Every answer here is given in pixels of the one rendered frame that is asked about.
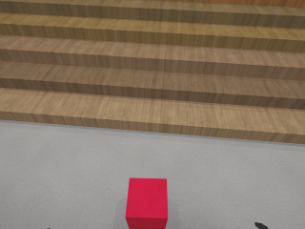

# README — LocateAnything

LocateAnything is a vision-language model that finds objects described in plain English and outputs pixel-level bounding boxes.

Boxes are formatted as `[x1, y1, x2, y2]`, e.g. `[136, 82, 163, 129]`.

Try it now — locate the carton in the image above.
[125, 177, 168, 229]

